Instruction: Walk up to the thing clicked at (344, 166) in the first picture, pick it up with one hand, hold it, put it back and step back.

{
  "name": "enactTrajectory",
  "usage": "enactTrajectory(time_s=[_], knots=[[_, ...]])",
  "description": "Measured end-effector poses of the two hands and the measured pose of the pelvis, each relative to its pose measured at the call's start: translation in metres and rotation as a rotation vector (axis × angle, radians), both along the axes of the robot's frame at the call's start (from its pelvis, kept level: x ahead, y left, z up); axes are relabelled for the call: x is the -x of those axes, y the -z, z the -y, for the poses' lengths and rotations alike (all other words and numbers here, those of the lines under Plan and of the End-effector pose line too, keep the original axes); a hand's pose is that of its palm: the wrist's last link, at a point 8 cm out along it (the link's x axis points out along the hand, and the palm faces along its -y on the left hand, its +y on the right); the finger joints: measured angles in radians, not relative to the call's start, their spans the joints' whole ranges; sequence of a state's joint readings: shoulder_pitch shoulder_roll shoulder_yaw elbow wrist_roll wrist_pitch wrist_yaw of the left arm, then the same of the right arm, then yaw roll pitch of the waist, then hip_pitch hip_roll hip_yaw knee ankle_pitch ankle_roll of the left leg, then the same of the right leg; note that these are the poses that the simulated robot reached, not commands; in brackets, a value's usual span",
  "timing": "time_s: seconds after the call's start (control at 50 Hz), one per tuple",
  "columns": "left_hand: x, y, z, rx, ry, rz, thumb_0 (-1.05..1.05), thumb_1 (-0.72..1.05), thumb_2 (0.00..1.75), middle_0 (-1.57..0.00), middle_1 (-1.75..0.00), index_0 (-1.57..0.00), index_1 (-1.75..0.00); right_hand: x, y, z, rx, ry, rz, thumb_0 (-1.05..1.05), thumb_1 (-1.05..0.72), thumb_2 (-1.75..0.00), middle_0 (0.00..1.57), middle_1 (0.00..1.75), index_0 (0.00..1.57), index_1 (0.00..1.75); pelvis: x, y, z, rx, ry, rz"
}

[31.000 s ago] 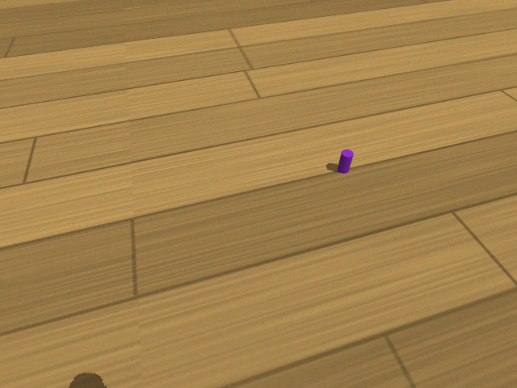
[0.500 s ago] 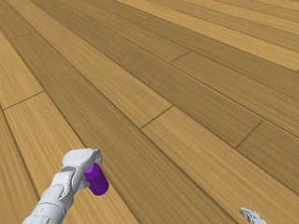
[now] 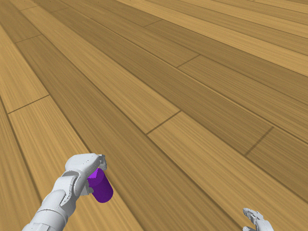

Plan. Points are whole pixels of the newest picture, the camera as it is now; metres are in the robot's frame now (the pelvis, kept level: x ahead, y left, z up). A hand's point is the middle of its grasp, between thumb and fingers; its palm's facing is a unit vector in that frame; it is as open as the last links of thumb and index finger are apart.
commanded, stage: hold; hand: left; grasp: from above
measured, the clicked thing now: (99, 185) +0.30 +0.22 -0.13
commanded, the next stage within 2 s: crouch in 0.32 s
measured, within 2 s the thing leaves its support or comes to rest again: neither
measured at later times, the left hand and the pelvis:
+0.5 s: hand (89, 177) +0.29 +0.22 -0.04, palm faces -0.47 -0.06 -0.88, open 9.3 cm; pelvis +0.00 +0.00 +0.00, yaw +0 degrees
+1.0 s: hand (102, 190) +0.32 +0.23 -0.21, palm faces -0.45 +0.03 -0.89, open 9.2 cm; pelvis -0.03 +0.00 -0.09, yaw +1 degrees
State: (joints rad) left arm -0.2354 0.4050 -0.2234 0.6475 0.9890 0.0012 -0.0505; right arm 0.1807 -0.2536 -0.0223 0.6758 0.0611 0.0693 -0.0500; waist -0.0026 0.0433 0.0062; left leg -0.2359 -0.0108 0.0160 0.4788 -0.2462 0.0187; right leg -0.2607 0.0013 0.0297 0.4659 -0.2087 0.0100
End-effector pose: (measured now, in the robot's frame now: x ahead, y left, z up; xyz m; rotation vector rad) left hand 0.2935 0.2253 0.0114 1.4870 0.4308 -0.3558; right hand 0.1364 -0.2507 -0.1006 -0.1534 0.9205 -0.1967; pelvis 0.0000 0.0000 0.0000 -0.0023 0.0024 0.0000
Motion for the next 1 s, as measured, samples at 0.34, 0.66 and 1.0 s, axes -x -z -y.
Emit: enactTrajectory(time_s=[0.34, 0.66, 1.0], knots=[[-0.006, -0.005, -0.002, -0.009, -0.016, 0.026, 0.00, 0.06, 0.78, -0.72, -0.80, -0.61, -0.72, 0.007, 0.005, 0.004, -0.001, 0.009, -0.038, 0.01, -0.91, -0.90, 0.20, 0.30, 0.20, 0.30, -0.003, -0.001, 0.001, 0.001, -0.003, -0.006], [-0.001, 0.020, 0.004, -0.006, -0.001, 0.016, 0.01, 0.08, 0.76, -0.71, -0.80, -0.60, -0.72, 0.005, 0.003, 0.006, 0.013, 0.003, -0.040, 0.01, -0.90, -0.90, 0.20, 0.30, 0.20, 0.30, -0.001, 0.001, 0.003, 0.000, -0.008, -0.023], [-0.028, 0.159, 0.000, -0.076, 0.039, 0.043, 0.01, 0.11, 0.70, -0.71, -0.81, -0.60, -0.72, 0.097, 0.088, 0.035, 0.125, 0.051, -0.292, 0.01, -0.90, -0.89, 0.20, 0.30, 0.20, 0.30, 0.026, 0.087, -0.002, 0.029, -0.018, -0.335]])
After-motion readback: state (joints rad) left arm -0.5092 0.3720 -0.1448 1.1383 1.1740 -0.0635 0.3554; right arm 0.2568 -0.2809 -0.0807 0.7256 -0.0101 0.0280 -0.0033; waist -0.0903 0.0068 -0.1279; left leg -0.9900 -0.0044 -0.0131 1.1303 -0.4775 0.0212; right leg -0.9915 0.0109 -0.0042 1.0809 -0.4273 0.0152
